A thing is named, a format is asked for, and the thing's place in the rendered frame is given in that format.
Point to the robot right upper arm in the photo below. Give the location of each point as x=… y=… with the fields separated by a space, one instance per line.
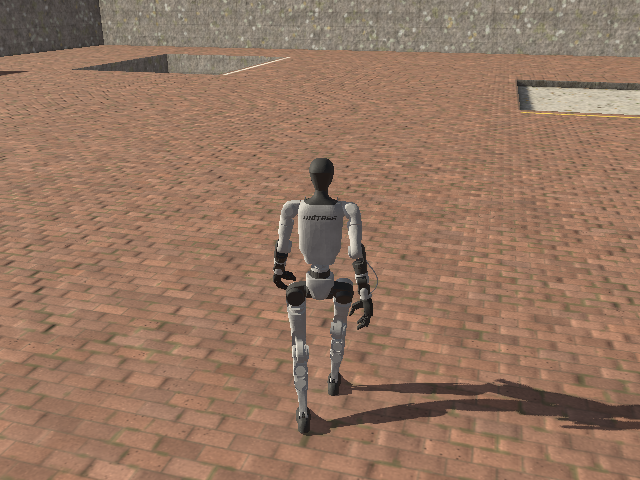
x=354 y=225

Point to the robot left upper arm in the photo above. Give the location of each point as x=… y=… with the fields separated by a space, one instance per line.
x=289 y=211

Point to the right robot forearm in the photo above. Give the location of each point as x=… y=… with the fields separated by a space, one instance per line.
x=361 y=276

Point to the left robot hand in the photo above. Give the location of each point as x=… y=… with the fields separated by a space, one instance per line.
x=286 y=275

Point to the right robot hand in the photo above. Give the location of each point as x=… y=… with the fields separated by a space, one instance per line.
x=368 y=312

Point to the robot left shin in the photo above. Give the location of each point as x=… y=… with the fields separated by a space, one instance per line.
x=300 y=373

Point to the left robot forearm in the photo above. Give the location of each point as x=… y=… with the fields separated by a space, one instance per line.
x=279 y=261

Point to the left robot foot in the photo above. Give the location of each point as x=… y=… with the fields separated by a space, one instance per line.
x=303 y=423

